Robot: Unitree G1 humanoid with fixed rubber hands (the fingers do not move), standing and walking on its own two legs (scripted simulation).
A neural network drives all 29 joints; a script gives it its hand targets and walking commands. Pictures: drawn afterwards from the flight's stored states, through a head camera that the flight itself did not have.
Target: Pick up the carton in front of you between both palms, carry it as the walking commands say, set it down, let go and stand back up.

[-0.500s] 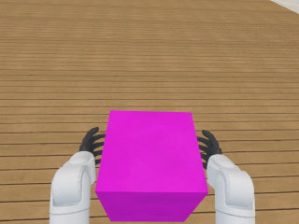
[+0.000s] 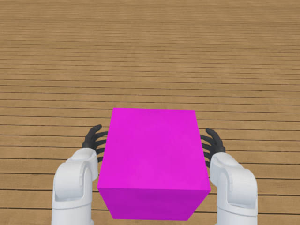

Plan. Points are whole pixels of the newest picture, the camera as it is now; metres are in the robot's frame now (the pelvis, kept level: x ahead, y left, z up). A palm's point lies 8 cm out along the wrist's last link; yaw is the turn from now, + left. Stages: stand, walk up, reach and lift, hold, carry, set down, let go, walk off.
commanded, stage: carry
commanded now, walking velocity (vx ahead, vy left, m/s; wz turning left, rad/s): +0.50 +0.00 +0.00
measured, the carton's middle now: (152, 167) +0.27 +0.00 +0.02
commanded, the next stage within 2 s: none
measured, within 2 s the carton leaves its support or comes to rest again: neither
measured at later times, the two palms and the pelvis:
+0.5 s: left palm (113, 73) +0.60 +0.15 +0.10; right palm (195, 76) +0.59 -0.15 +0.10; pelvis +0.34 +0.00 +0.00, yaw -1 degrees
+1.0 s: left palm (128, 38) +0.90 +0.12 +0.09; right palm (190, 40) +0.90 -0.18 +0.09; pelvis +0.63 -0.02 -0.01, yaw -1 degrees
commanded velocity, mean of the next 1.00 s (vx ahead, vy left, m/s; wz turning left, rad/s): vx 0.31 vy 0.00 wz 0.00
